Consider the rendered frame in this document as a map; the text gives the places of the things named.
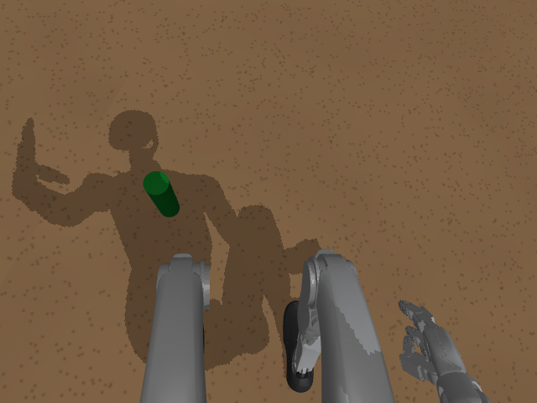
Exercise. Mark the right robot hand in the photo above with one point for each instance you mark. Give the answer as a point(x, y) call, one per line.
point(440, 355)

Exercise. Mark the right robot arm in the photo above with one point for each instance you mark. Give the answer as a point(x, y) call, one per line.
point(460, 388)

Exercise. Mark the can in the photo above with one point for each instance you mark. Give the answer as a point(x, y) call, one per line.
point(158, 187)

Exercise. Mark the right robot foot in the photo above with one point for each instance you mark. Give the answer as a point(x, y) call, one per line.
point(296, 381)

